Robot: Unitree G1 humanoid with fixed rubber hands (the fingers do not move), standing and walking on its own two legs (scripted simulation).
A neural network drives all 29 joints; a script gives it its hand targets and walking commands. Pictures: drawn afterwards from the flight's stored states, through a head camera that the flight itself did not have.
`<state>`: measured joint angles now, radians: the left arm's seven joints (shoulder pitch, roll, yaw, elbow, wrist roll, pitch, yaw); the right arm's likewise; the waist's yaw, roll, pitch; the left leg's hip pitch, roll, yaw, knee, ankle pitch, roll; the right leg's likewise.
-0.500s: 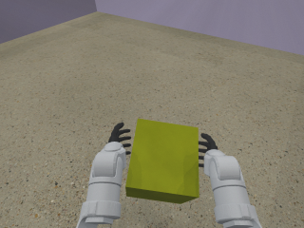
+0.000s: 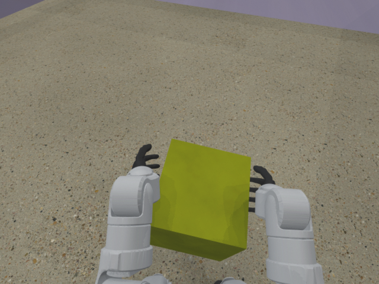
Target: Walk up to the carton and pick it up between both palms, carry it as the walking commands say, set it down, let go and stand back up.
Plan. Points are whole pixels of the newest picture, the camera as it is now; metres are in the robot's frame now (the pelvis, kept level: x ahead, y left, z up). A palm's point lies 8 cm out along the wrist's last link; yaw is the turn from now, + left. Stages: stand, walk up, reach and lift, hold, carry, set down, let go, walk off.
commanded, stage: carry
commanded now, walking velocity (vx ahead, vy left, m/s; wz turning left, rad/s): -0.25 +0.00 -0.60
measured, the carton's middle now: (197, 202) +0.30 +0.00 -0.02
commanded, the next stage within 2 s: none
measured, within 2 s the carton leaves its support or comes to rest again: neither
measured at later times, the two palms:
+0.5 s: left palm (179, 240) +0.19 +0.03 +0.08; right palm out of the picture +0.09 -0.20 +0.05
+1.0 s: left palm out of the picture +0.08 +0.08 +0.09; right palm out of the picture -0.02 -0.15 +0.07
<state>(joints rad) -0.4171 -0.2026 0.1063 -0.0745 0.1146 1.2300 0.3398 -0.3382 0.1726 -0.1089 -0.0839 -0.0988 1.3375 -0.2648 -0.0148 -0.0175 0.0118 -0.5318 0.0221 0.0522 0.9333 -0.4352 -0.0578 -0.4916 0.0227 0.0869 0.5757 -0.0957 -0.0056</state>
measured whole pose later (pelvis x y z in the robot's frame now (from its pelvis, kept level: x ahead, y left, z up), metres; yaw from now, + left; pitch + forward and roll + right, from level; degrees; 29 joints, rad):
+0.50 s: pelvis -0.14 +0.02 +0.00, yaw -18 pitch +2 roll +1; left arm -0.44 -0.21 0.12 -0.07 0.08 1.20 0.36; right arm -0.35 0.18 -0.13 -0.10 -0.16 1.31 -0.20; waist 0.01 0.01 0.05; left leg -0.58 0.13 0.10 0.96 -0.49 -0.07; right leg -0.44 -0.04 -0.04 0.64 -0.22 -0.01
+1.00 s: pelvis -0.24 +0.06 +0.00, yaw -21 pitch +0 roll +1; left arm -0.42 -0.20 0.15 0.01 0.14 1.18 0.34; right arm -0.38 0.18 -0.12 0.07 -0.16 1.26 -0.20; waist 0.03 -0.03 -0.04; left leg -0.38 0.05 0.10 0.64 -0.37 0.01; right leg -0.45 -0.04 -0.02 0.50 -0.06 0.01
